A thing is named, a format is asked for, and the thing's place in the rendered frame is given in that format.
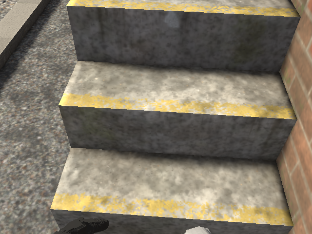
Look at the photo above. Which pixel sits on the robot left hand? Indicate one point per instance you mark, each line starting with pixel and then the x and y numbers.
pixel 84 226

